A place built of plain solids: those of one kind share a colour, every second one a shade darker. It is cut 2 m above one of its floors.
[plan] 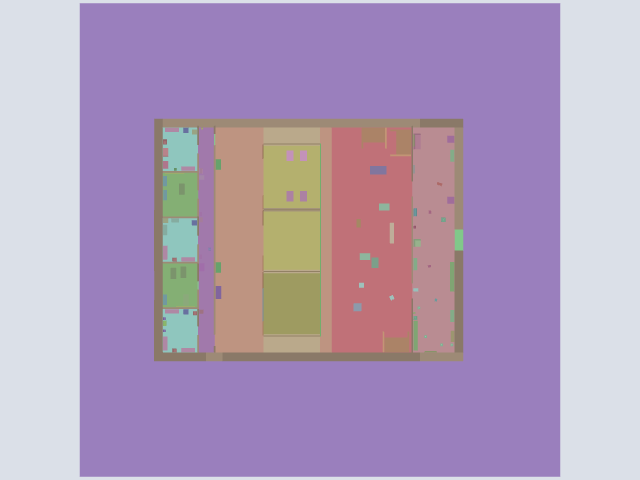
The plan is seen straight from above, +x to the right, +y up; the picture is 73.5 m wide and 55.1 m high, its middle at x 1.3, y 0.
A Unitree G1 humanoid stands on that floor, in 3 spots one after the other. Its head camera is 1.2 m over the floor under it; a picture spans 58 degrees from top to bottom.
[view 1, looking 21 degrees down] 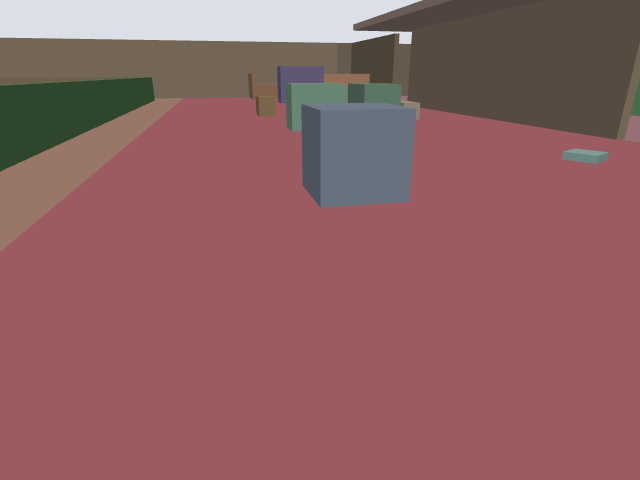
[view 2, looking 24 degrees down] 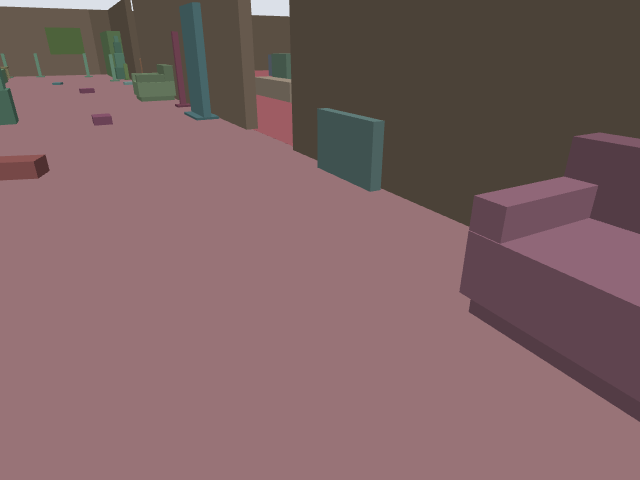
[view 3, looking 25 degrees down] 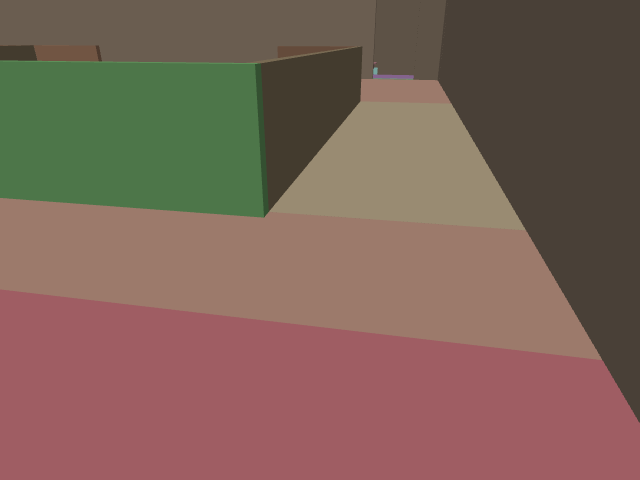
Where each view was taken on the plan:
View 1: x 4.24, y -12.05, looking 77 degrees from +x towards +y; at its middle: floor_yard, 3.35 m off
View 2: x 14.37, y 11.70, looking -119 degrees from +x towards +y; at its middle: floor_lobby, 2.95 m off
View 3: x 4.24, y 12.05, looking -169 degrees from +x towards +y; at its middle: floor_walkway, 2.84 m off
